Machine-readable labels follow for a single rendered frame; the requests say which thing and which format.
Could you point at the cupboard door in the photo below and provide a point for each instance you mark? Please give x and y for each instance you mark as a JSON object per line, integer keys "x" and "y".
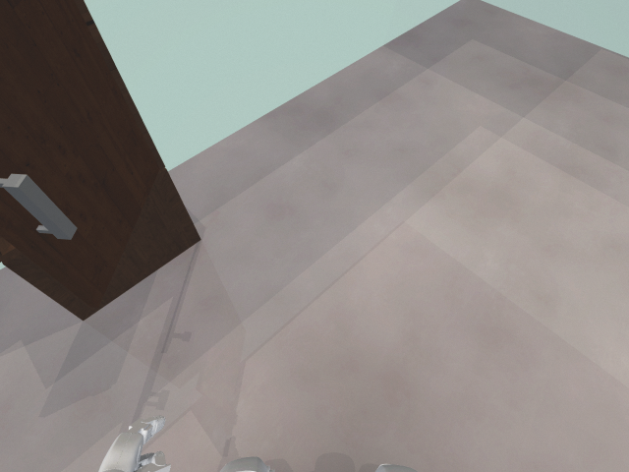
{"x": 65, "y": 123}

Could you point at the handle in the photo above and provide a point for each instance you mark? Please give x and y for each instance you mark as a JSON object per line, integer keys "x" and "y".
{"x": 33, "y": 199}

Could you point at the robot left hand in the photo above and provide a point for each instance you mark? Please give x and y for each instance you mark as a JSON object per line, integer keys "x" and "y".
{"x": 125, "y": 453}

